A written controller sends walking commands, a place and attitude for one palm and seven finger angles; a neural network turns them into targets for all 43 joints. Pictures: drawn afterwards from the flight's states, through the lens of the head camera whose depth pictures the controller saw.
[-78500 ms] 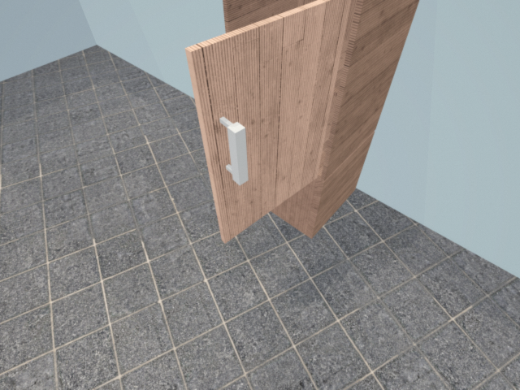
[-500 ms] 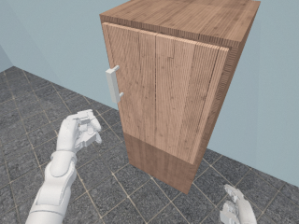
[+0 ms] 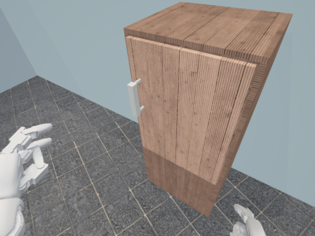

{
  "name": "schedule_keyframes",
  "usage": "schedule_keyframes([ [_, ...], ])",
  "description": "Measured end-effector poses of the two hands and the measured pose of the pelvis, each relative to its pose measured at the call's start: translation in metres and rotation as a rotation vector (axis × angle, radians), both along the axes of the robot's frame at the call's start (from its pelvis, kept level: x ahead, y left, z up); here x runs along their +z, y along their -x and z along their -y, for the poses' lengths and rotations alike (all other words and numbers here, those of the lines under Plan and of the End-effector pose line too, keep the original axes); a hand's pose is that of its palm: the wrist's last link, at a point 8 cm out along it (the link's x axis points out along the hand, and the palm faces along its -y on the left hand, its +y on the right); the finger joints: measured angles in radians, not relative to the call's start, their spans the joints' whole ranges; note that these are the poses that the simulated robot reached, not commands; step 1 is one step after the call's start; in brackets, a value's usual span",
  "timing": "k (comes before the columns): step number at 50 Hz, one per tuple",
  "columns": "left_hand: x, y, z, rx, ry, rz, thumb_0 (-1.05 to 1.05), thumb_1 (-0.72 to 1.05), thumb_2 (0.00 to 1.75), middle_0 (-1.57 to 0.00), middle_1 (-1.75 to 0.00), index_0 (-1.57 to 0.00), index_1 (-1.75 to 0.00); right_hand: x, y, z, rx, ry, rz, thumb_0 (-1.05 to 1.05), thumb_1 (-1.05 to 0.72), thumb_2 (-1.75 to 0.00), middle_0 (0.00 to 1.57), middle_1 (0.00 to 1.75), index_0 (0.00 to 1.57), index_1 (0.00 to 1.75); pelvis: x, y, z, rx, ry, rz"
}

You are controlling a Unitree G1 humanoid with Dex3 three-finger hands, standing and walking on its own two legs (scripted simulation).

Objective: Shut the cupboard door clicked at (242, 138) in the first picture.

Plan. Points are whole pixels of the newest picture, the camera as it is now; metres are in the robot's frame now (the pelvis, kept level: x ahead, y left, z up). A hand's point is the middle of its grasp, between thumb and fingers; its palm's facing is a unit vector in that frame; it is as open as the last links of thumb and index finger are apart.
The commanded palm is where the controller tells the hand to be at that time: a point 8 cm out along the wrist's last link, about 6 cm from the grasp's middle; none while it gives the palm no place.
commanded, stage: draw the hand back to the body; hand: left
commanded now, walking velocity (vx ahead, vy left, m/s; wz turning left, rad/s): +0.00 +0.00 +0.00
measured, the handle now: (137, 97) +0.61 +0.16 +0.02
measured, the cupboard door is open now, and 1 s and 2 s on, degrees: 0 0 0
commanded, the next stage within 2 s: step back with the hand held close in 0.42 s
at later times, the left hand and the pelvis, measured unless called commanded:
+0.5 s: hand (38, 174) +0.18 +0.25 +0.16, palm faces +0.46 -0.79 -0.40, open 7.4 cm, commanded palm +0.13 +0.29 +0.17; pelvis -0.01 -0.01 +0.00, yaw +0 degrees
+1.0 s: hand (14, 186) +0.15 +0.28 +0.16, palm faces +0.43 -0.76 -0.50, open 7.4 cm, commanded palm +0.09 +0.31 +0.17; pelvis -0.05 +0.02 -0.01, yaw -1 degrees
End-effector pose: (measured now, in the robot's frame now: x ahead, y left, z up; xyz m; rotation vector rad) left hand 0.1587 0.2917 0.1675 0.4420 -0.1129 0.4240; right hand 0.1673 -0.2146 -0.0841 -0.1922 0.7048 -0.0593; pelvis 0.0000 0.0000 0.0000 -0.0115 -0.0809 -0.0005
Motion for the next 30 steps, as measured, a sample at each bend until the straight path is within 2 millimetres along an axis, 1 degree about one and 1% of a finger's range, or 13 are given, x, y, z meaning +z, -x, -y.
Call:
schedule_keyframes([
  [5,0.012,0.023,-0.010,0.055,-0.059,0.011,0.02,0.90,0.90,-0.37,-0.47,-0.36,-0.47,0.001,-0.001,0.006,-0.006,0.009,0.019,0.01,-0.90,-0.90,0.20,0.30,0.20,0.30,0.000,0.001,0.000,0.002,0.000,0.002],
  [8,0.013,0.030,-0.011,0.078,-0.058,0.025,0.02,0.90,0.90,-0.30,-0.41,-0.30,-0.41,0.001,-0.002,0.008,0.000,0.016,0.030,0.01,-0.90,-0.90,0.20,0.30,0.20,0.30,0.000,0.004,0.001,0.007,-0.001,0.008],
  [16,0.002,0.026,0.000,0.057,-0.007,0.030,0.02,0.90,0.90,-0.23,-0.32,-0.23,-0.33,0.005,0.002,0.010,-0.002,0.021,0.053,0.01,-0.90,-0.90,0.20,0.30,0.20,0.30,0.000,0.011,0.006,0.006,-0.006,0.013],
  [22,0.009,0.025,0.008,0.019,-0.030,0.056,0.02,0.89,0.90,-0.22,-0.31,-0.21,-0.31,0.008,0.008,0.014,-0.018,0.014,0.072,0.01,-0.90,-0.90,0.20,0.30,0.21,0.30,-0.001,0.012,0.010,-0.002,-0.005,0.022],
  [25,0.013,0.027,0.008,0.019,-0.043,0.062,0.02,0.89,0.90,-0.22,-0.31,-0.21,-0.31,0.006,0.011,0.016,-0.024,0.011,0.067,0.01,-0.90,-0.90,0.20,0.30,0.20,0.30,0.000,0.013,0.011,-0.004,-0.005,0.024],
  [30,0.013,0.028,0.005,0.029,-0.059,0.052,0.02,0.89,0.90,-0.21,-0.30,-0.21,-0.31,0.003,0.017,0.020,-0.033,0.008,0.046,0.01,-0.90,-0.90,0.20,0.30,0.21,0.30,-0.001,0.016,0.012,-0.003,0.001,0.003],
])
